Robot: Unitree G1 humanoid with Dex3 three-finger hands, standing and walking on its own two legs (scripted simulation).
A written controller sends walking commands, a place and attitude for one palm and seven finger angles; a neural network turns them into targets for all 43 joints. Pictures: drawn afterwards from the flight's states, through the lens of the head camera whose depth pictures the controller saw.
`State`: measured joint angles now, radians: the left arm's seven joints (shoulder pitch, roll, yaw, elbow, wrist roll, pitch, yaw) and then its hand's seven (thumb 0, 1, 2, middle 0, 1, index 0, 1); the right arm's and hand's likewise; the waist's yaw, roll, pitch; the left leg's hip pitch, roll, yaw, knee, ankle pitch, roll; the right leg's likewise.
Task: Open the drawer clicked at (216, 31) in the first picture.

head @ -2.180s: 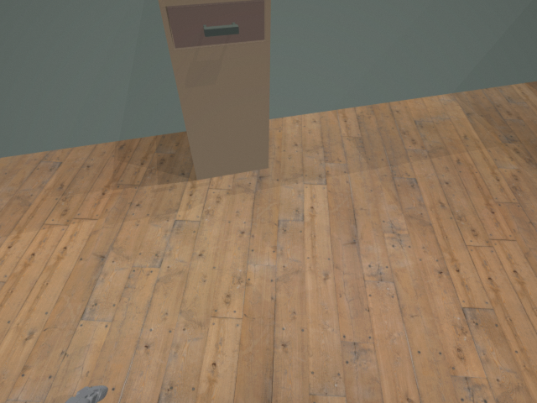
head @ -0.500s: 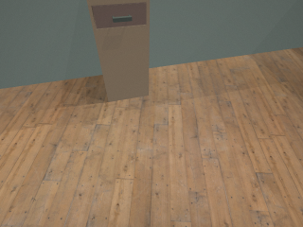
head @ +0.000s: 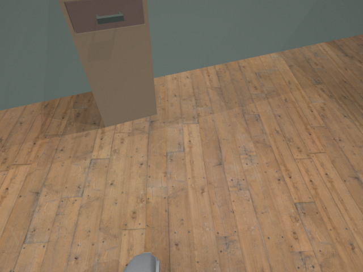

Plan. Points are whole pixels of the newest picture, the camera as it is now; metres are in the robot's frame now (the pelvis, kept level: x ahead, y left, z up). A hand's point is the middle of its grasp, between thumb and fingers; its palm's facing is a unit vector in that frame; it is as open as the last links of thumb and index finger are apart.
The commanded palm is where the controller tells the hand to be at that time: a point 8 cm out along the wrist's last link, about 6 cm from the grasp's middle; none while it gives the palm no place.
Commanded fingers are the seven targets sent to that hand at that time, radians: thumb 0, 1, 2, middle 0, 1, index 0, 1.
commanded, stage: walk to a spot facing it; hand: left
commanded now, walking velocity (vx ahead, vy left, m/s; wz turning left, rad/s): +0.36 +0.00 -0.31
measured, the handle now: (109, 16) +1.16 +0.48 +0.00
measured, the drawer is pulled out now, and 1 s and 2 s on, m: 0.00 0.00 0.00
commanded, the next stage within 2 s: turn to face it in 0.98 s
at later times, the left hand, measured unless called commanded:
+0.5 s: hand (127, 188) +0.35 +0.20 -0.15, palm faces -0.21 -0.95 -0.23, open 7.4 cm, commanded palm none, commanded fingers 0.00 0.90 0.90 -0.20 -0.30 -0.20 -0.30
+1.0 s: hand (151, 167) +0.46 +0.15 -0.19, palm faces -0.26 -0.95 -0.18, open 7.3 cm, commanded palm none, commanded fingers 0.00 0.90 0.90 -0.20 -0.30 -0.20 -0.30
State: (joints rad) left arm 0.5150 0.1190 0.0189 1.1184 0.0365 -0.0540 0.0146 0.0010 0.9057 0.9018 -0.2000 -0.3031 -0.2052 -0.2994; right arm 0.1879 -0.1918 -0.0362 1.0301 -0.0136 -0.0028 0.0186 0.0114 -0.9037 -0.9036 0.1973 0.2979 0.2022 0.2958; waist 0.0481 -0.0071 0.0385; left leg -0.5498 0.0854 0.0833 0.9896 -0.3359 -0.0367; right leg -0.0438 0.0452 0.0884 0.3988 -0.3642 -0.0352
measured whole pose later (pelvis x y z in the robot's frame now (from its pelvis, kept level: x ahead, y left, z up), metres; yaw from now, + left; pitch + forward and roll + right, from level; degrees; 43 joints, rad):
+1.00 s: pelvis +0.42 -0.03 -0.01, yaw -20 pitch -1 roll -2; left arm 0.34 0.19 0.06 1.10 0.03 -0.05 0.00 0.00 0.92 0.90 -0.20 -0.30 -0.20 -0.30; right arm 0.21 -0.19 -0.05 1.01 -0.02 -0.04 0.02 0.01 -0.92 -0.90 0.20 0.30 0.20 0.30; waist 0.02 0.00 0.03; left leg -0.43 0.13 0.13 0.63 -0.21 -0.03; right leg -0.07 0.01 -0.09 0.46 -0.38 0.00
